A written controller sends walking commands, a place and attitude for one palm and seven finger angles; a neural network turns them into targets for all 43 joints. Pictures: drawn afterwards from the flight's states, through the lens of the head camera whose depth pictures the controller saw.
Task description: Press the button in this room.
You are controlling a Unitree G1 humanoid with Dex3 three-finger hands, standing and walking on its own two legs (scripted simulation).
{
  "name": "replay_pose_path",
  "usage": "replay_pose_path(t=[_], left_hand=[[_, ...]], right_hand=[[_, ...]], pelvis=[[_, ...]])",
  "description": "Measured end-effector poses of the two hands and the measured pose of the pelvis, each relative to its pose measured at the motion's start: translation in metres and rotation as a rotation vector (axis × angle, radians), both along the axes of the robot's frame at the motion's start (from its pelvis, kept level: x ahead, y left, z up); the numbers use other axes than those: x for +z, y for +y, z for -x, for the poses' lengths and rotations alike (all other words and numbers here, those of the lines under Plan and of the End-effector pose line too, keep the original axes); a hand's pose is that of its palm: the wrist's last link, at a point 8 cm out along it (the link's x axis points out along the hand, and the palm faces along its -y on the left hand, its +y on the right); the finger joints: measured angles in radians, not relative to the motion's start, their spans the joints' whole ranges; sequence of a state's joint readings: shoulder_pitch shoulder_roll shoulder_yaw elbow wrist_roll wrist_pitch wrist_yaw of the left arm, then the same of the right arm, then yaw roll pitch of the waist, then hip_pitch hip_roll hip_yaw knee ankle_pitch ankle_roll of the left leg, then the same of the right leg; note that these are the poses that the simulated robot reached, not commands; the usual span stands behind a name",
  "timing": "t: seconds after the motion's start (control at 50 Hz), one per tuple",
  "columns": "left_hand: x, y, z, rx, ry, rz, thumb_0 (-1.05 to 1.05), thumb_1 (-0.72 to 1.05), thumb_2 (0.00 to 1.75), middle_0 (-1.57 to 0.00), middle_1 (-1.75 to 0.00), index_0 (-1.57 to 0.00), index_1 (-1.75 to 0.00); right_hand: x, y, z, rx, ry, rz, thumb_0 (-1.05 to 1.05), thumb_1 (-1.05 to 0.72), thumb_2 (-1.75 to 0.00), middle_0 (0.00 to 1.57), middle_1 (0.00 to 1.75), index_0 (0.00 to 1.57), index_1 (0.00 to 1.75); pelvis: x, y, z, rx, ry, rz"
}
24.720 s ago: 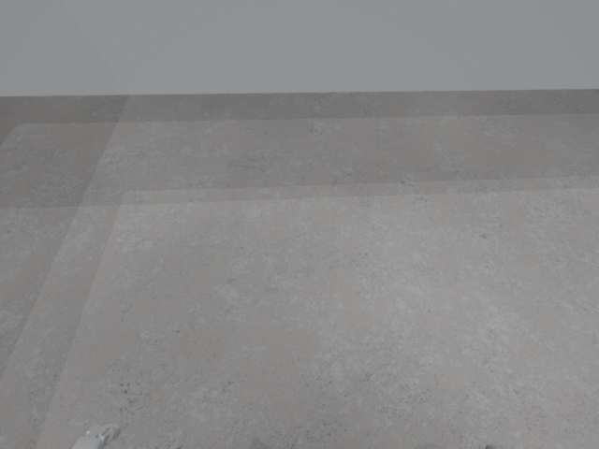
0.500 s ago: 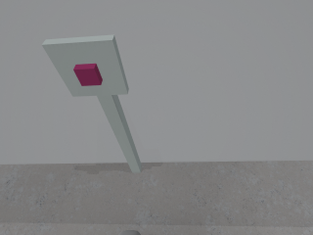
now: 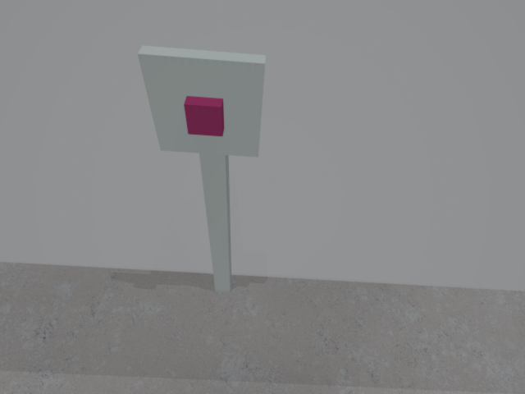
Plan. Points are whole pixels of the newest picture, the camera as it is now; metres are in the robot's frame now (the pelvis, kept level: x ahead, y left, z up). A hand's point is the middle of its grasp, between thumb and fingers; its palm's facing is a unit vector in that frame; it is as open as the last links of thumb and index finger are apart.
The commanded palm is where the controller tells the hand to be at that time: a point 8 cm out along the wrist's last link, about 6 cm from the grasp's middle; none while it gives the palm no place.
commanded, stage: come to a stop and stand still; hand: left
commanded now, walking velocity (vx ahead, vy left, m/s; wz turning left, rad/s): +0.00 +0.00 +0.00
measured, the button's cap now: (205, 115) +0.56 +0.16 +0.11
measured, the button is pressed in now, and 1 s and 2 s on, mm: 0 0 0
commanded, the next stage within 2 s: look again from close up in 0.34 s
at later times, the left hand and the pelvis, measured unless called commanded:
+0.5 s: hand out of the picture +0.01 +0.17 -0.18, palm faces +0.01 -0.98 -0.21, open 7.3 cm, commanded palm none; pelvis +0.00 +0.00 +0.00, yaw +1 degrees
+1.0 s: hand out of the picture -0.04 +0.14 -0.18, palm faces +0.02 -0.99 -0.16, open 7.4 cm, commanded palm none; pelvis -0.02 -0.02 +0.00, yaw +0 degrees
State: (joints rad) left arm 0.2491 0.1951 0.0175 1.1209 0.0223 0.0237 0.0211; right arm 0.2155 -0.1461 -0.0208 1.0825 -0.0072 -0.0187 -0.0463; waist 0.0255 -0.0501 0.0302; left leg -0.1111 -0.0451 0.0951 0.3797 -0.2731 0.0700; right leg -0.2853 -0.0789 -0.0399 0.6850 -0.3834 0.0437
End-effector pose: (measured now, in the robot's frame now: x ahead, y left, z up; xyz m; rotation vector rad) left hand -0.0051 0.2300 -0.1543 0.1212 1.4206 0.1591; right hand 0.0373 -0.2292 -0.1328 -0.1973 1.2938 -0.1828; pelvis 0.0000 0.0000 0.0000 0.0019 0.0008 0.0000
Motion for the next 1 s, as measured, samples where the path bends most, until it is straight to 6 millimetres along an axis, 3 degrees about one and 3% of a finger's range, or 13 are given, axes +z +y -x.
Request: replay_pose_path(t=[0.14,0.28,0.46,0.64,0.78,1.0], left_hand=[[0.008,0.003,-0.034,-0.039,-0.059,-0.034,0.01,0.92,0.90,-0.20,-0.30,-0.20,-0.30],[0.011,0.003,-0.043,-0.048,-0.076,-0.043,0.00,0.92,0.90,-0.20,-0.30,-0.20,-0.30],[0.007,-0.007,-0.019,-0.032,-0.029,-0.030,0.00,0.93,0.90,-0.20,-0.30,-0.20,-0.30],[0.006,-0.016,0.018,-0.009,-0.011,-0.021,0.00,0.91,0.90,-0.20,-0.30,-0.20,-0.30],[0.007,-0.025,0.030,-0.006,-0.019,-0.013,0.01,0.91,0.90,-0.20,-0.30,-0.20,-0.30],[0.007,-0.043,0.036,-0.019,-0.010,0.014,0.00,0.91,0.90,-0.20,-0.30,-0.20,-0.30]], right_hand=[[-0.019,0.015,0.032,-0.055,0.093,-0.054,0.00,-0.93,-0.90,0.20,0.30,0.20,0.30],[-0.019,0.030,0.060,-0.070,0.164,-0.093,0.00,-0.91,-0.90,0.20,0.30,0.20,0.30],[-0.015,0.028,0.075,-0.068,0.199,-0.096,0.00,-0.91,-0.90,0.20,0.30,0.20,0.30],[-0.025,0.014,0.049,0.014,0.078,-0.080,0.00,-0.91,-0.90,0.20,0.30,0.20,0.30],[-0.024,0.001,0.039,0.020,0.017,-0.069,0.01,-0.93,-0.90,0.20,0.30,0.20,0.30],[-0.018,-0.007,0.062,0.011,0.074,-0.078,0.00,-0.92,-0.90,0.20,0.30,0.20,0.30]], pelvis=[[-0.003,0.008,-0.006,0.004,-0.009,0.003],[-0.001,0.007,-0.007,0.004,-0.017,0.000],[0.000,0.001,-0.005,0.009,-0.017,0.004],[-0.007,0.001,0.008,0.016,-0.021,0.010],[-0.006,-0.005,0.013,0.004,-0.039,0.001],[-0.002,-0.020,0.022,-0.003,-0.024,-0.005]])
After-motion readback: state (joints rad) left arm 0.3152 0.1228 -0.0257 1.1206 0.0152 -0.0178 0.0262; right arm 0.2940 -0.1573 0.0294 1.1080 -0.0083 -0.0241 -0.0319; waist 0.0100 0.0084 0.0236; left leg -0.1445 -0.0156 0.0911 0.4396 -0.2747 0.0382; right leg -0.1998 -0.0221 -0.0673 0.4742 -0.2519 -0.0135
